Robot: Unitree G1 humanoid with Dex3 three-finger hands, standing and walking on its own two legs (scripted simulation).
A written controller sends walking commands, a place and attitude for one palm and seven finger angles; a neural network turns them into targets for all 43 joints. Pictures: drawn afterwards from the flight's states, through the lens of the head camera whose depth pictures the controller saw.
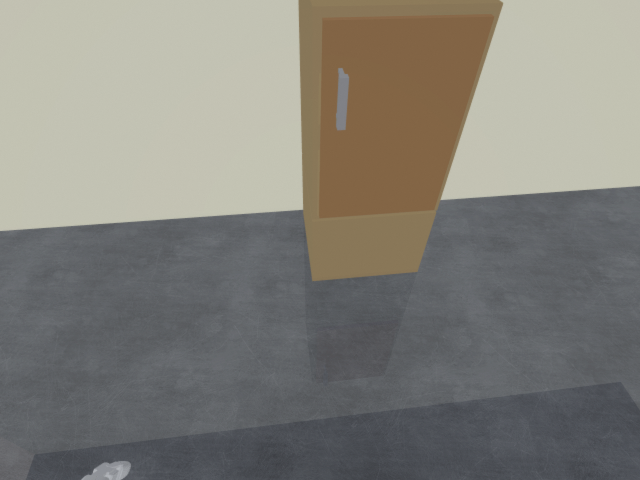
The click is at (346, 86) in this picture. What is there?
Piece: cupboard door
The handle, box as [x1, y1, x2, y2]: [336, 68, 348, 129]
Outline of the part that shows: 338,68 339,77 336,127 337,129 345,129 348,76 343,72 342,68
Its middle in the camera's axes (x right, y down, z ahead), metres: +0.05 -0.34 +0.94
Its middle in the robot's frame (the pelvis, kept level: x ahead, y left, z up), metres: +0.94 +0.00 +0.02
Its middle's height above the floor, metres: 0.79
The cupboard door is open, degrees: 0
